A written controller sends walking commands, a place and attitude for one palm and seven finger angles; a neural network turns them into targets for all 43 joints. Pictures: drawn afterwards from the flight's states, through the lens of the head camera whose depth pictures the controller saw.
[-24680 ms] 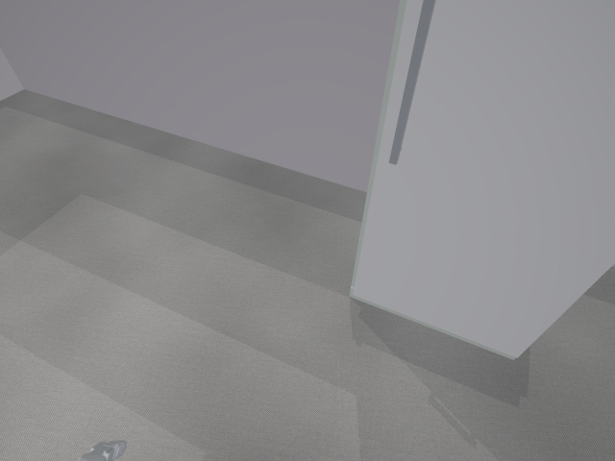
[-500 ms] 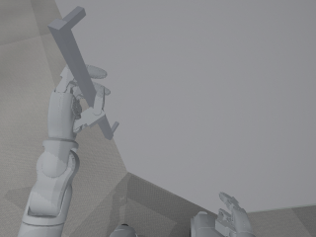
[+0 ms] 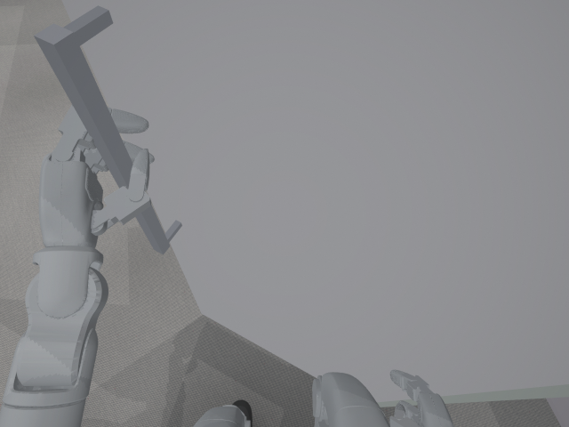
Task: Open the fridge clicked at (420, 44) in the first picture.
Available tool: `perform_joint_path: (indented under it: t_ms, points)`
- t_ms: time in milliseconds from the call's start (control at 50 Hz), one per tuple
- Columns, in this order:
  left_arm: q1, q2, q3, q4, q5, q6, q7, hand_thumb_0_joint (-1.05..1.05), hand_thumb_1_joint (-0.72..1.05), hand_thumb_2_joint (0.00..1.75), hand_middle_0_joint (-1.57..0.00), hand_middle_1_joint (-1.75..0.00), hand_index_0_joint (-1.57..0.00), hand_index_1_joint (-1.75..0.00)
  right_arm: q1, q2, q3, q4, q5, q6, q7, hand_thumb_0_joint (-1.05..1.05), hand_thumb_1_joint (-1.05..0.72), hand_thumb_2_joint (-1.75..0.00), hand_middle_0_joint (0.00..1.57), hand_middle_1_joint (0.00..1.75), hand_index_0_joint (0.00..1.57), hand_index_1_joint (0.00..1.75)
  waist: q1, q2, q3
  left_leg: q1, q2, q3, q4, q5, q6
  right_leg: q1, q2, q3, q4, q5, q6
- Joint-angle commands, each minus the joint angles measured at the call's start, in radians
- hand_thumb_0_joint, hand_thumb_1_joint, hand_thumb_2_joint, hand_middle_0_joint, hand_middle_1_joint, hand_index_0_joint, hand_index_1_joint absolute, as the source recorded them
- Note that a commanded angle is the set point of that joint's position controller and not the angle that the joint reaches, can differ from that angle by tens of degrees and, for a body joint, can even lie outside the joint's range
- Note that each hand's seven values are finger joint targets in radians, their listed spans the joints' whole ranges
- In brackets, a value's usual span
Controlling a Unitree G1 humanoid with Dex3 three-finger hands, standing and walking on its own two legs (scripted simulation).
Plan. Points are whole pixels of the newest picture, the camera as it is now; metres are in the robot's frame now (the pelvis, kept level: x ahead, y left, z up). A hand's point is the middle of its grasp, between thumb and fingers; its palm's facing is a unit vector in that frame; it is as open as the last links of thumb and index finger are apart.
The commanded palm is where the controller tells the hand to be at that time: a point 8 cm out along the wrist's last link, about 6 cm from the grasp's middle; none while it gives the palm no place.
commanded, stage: walk backward, drawing the door open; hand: left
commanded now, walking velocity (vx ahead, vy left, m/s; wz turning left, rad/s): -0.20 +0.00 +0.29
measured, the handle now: (139, 171) +0.37 +0.19 +0.13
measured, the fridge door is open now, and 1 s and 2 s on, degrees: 49 77 79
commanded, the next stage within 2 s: stop walking and hold the door back in 0.96 s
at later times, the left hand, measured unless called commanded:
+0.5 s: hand (83, 277) +0.24 +0.20 +0.15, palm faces +0.42 -0.88 -0.22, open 6.2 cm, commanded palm +0.18 +0.25 +0.14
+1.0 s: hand out of the picture +0.09 +0.21 +0.16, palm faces +0.27 -0.93 -0.25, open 6.0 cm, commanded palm +0.04 +0.26 +0.16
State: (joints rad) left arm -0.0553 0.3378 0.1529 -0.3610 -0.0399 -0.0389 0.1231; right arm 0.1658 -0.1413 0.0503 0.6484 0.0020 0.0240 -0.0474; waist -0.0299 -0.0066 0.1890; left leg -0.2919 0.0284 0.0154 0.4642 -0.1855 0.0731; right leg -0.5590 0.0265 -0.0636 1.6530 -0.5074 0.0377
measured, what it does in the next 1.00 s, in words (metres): walks backwards: right foot, then left foot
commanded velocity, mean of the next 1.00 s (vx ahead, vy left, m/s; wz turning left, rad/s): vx -0.24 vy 0.09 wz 0.13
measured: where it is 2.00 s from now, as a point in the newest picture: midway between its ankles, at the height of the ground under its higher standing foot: outside the picture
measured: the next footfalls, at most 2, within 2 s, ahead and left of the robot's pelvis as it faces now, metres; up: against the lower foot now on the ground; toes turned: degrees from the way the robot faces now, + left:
right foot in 0.28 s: +0.00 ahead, -0.24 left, +0.00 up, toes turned -2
left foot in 0.58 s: -0.09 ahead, +0.10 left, +0.00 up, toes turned +5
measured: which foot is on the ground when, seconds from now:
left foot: down 0.00-0.28, up 0.30-0.56, down 0.58-0.92, up 0.94-1.00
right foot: up 0.00-0.26, down 0.28-0.60, up 0.62-0.88, down 0.90-1.00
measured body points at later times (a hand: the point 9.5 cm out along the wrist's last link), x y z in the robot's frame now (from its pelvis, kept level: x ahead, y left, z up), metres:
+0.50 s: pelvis -0.09 -0.05 -0.02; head -0.05 -0.04 +0.43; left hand +0.21 +0.25 +0.16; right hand +0.07 -0.30 -0.11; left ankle -0.12 +0.08 -0.67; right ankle -0.04 -0.24 -0.75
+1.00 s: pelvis -0.22 +0.01 -0.01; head -0.14 +0.00 +0.44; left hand +0.07 +0.26 +0.18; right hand +0.00 -0.15 -0.12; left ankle -0.17 +0.11 -0.72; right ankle -0.22 -0.12 -0.75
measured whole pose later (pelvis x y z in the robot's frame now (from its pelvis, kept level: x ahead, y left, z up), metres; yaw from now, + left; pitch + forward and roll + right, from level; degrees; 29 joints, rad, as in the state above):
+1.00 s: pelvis -0.22 +0.01 -0.01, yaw +5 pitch -1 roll -1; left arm -0.06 0.29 0.14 -0.25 -0.08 -0.13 0.09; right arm 0.07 -0.17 0.08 0.60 0.04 -0.05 -0.05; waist 0.02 0.07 0.19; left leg -0.43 -0.05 -0.04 0.76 -0.37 0.00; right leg -0.16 -0.03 -0.05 0.43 -0.24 0.02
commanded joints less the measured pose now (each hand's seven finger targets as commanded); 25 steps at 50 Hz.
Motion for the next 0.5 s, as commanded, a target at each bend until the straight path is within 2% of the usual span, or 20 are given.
perform_joint_path:
  t_ms: [0, 20, 40, 100, 140, 160, 180, 200, 220, 240, 260, 280, 300, 320, 340, 360, 400, 420, 460, 480]
  points:
    - [-0.274, 0.144, 0.106, -0.33, 0.002, -0.111, 0.03, 0.0, 0.9, 0.9, -0.45, -1.4, -0.45, -1.4, -0.066, -0.172, -0.065, -0.161, 0.013, -0.083, -0.064, 0.0, -0.9, -0.9, 0.2, 0.3, 0.2, 0.3, 0.009, 0.171, -0.472, 0.592, 0.3, -0.331, -0.05, 0.606, 0.14, -0.313, -0.056, 0.094, -0.013, -0.032, 0.015]
    - [-0.269, 0.159, 0.123, -0.338, 0.001, -0.112, 0.028, 0.0, 0.9, 0.9, -0.45, -1.4, -0.45, -1.4, -0.055, -0.165, -0.062, -0.167, 0.016, -0.086, -0.067, 0.0, -0.9, -0.9, 0.2, 0.3, 0.2, 0.3, 0.012, 0.158, -0.498, 0.612, 0.289, -0.326, -0.044, 0.618, 0.13, -0.29, -0.056, 0.085, -0.107, -0.037, 0.018]
    - [-0.269, 0.187, 0.155, -0.332, 0.003, -0.114, 0.029, 0.0, 0.9, 0.9, -0.45, -1.4, -0.45, -1.4, -0.053, -0.17, -0.063, -0.172, 0.018, -0.09, -0.071, 0.0, -0.9, -0.9, 0.2, 0.3, 0.2, 0.3, 0.015, 0.173, -0.519, 0.612, 0.268, -0.293, -0.037, 0.644, 0.115, -0.235, -0.059, 0.056, -0.234, -0.051, 0.019]
    - [-0.247, 0.202, 0.188, -0.28, -0.007, -0.117, 0.025, 0.0, 0.9, 0.9, -0.45, -1.4, -0.45, -1.4, -0.051, -0.174, -0.062, -0.182, 0.022, -0.109, -0.073, 0.0, -0.9, -0.9, 0.2, 0.3, 0.2, 0.3, 0.017, 0.331, -0.538, 0.51, 0.209, -0.159, -0.028, 0.694, 0.059, 0.048, -0.039, -0.021, -0.66, -0.043, 0.01]
    - [-0.271, 0.223, 0.202, -0.232, -0.019, -0.121, 0.032, 0.0, 0.9, 0.9, -0.45, -1.4, -0.45, -1.4, -0.036, -0.181, -0.055, -0.181, 0.02, -0.123, -0.068, 0.0, -0.9, -0.9, 0.2, 0.3, 0.2, 0.3, 0.01, 0.384, -0.529, 0.445, 0.237, -0.194, -0.033, 0.707, 0.062, 0.199, -0.047, -0.027, -0.87, 0.045, 0.002]
    - [-0.28, 0.237, 0.216, -0.199, -0.021, -0.125, 0.031, 0.0, 0.9, 0.9, -0.45, -1.4, -0.45, -1.4, -0.035, -0.187, -0.052, -0.179, 0.013, -0.127, -0.063, 0.0, -0.9, -0.9, 0.2, 0.3, 0.2, 0.3, 0.019, 0.379, -0.521, 0.398, 0.245, -0.214, -0.034, 0.694, 0.059, 0.279, -0.051, -0.017, -0.968, 0.107, -0.001]
    - [-0.287, 0.248, 0.23, -0.165, -0.02, -0.131, 0.027, 0.0, 0.9, 0.9, -0.45, -1.4, -0.45, -1.4, -0.045, -0.19, -0.05, -0.176, 0.013, -0.133, -0.059, 0.0, -0.9, -0.9, 0.2, 0.3, 0.2, 0.3, 0.035, 0.353, -0.515, 0.343, 0.247, -0.21, -0.014, 0.624, 0.047, 0.372, -0.064, -0.001, -1.088, 0.208, -0.004]
    - [-0.295, 0.274, 0.248, -0.142, -0.014, -0.14, 0.022, 0.0, 0.9, 0.9, -0.45, -1.4, -0.45, -1.4, -0.049, -0.187, -0.046, -0.177, 0.015, -0.138, -0.057, 0.0, -0.9, -0.9, 0.2, 0.3, 0.2, 0.3, 0.047, 0.303, -0.508, 0.29, 0.224, -0.197, 0.031, 0.519, 0.024, 0.459, -0.077, 0.002, -1.219, 0.329, -0.003]
    - [-0.326, 0.278, 0.25, -0.116, -0.015, -0.151, 0.016, 0.0, 0.9, 0.9, -0.45, -1.4, -0.45, -1.4, -0.058, -0.183, -0.044, -0.174, 0.017, -0.146, -0.055, 0.0, -0.9, -0.9, 0.2, 0.3, 0.2, 0.3, 0.053, 0.221, -0.483, 0.222, 0.186, -0.187, 0.103, 0.343, -0.009, 0.543, -0.104, 0.016, -1.361, 0.46, -0.003]
    - [-0.344, 0.31, 0.268, -0.071, -0.014, -0.156, 0.014, 0.0, 0.9, 0.9, -0.45, -1.4, -0.45, -1.4, -0.056, -0.167, -0.04, -0.169, 0.019, -0.155, -0.053, 0.0, -0.9, -0.9, 0.2, 0.3, 0.2, 0.3, 0.041, 0.046, -0.46, 0.138, 0.112, -0.135, 0.186, 0.109, -0.049, 0.611, -0.184, 0.071, -1.408, 0.582, -0.028]
    - [-0.35, 0.336, 0.283, -0.048, -0.018, -0.157, 0.012, 0.0, 0.9, 0.9, -0.45, -1.4, -0.45, -1.4, -0.075, -0.154, -0.038, -0.182, 0.026, -0.161, -0.057, 0.0, -0.9, -0.9, 0.2, 0.3, 0.2, 0.3, 0.04, -0.161, -0.425, -0.007, 0.001, -0.05, 0.358, -0.252, -0.098, 0.618, -0.338, 0.221, -1.37, 0.835, -0.11]
    - [-0.364, 0.353, 0.309, -0.015, -0.017, -0.152, 0.013, 0.0, 0.9, 0.9, -0.45, -1.4, -0.45, -1.4, -0.088, -0.163, -0.038, -0.195, 0.027, -0.162, -0.058, 0.0, -0.9, -0.9, 0.2, 0.3, 0.2, 0.3, 0.041, -0.255, -0.414, -0.102, -0.062, -0.085, 0.681, -0.366, -0.107, 0.486, -0.494, 0.401, -1.37, 0.88, -0.202]
    - [-0.384, 0.335, 0.288, -0.02, -0.017, -0.155, 0.016, 0.0, 0.9, 0.9, -0.45, -1.4, -0.45, -1.4, -0.09, -0.154, -0.033, -0.178, 0.014, -0.171, -0.056, 0.0, -0.9, -0.9, 0.2, 0.3, 0.2, 0.3, 0.034, -0.134, -0.405, -0.166, -0.066, -0.134, 0.905, -0.386, -0.104, 0.45, -0.572, 0.399, -1.343, 0.904, -0.261]
    - [-0.392, 0.387, 0.385, -0.022, -0.016, -0.16, 0.033, 0.0, 0.9, 0.9, -0.45, -1.4, -0.45, -1.4, -0.053, -0.194, -0.06, -0.161, 0.016, -0.162, -0.05, 0.0, -0.9, -0.9, 0.2, 0.3, 0.2, 0.3, 0.023, -0.216, -0.419, -0.218, -0.034, -0.159, 0.985, -0.346, -0.113, 0.494, -0.546, 0.344, -1.302, 0.902, -0.274]
    - [-0.372, 0.366, 0.396, -0.053, -0.017, -0.173, 0.039, 0.0, 0.9, 0.9, -0.45, -1.4, -0.45, -1.4, -0.086, -0.177, -0.056, -0.175, 0.019, -0.157, -0.041, 0.0, -0.9, -0.9, 0.2, 0.3, 0.2, 0.3, 0.021, -0.26, -0.414, -0.245, -0.033, -0.161, 1.045, -0.296, -0.121, 0.511, -0.501, 0.289, -1.268, 0.839, -0.275]
    - [-0.33, 0.359, 0.416, -0.045, -0.02, -0.186, 0.047, 0.0, 0.9, 0.9, -0.45, -1.4, -0.45, -1.4, -0.118, -0.165, -0.045, -0.173, 0.02, -0.153, -0.038, 0.0, -0.9, -0.9, 0.2, 0.3, 0.2, 0.3, 0.019, -0.228, -0.386, -0.237, -0.034, -0.147, 1.037, -0.285, -0.119, 0.481, -0.469, 0.218, -1.247, 0.791, -0.263]
    - [-0.3, 0.346, 0.394, -0.042, -0.017, -0.193, 0.048, 0.0, 0.9, 0.9, -0.45, -1.4, -0.45, -1.4, -0.137, -0.16, -0.046, -0.162, 0.019, -0.145, -0.036, 0.0, -0.9, -0.9, 0.2, 0.3, 0.2, 0.3, 0.011, -0.147, -0.355, -0.159, -0.02, -0.122, 0.794, -0.296, -0.104, 0.449, -0.429, 0.106, -1.206, 0.773, -0.217]
    - [-0.254, 0.335, 0.398, -0.046, -0.016, -0.199, 0.054, 0.0, 0.9, 0.9, -0.45, -1.4, -0.45, -1.4, -0.138, -0.16, -0.051, -0.162, 0.016, -0.145, -0.04, 0.0, -0.9, -0.9, 0.2, 0.3, 0.2, 0.3, 0.022, -0.132, -0.347, -0.135, -0.021, -0.097, 0.653, -0.294, -0.094, 0.465, -0.412, 0.097, -1.19, 0.761, -0.196]
    - [-0.228, 0.302, 0.369, -0.064, -0.021, -0.205, 0.056, 0.0, 0.9, 0.9, -0.45, -1.4, -0.45, -1.4, -0.127, -0.164, -0.071, -0.168, 0.013, -0.156, -0.049, 0.0, -0.9, -0.9, 0.2, 0.3, 0.2, 0.3, 0.041, -0.178, -0.353, -0.103, -0.025, -0.049, 0.452, -0.309, -0.077, 0.482, -0.416, 0.118, -1.185, 0.768, -0.187]
    - [-0.23, 0.282, 0.351, -0.074, -0.021, -0.204, 0.056, 0.0, 0.9, 0.9, -0.45, -1.4, -0.45, -1.4, -0.106, -0.168, -0.079, -0.166, 0.009, -0.162, -0.055, 0.0, -0.9, -0.9, 0.2, 0.3, 0.2, 0.3, 0.041, -0.203, -0.371, -0.073, -0.026, -0.023, 0.341, -0.285, -0.074, 0.482, -0.414, 0.12, -1.171, 0.772, -0.178]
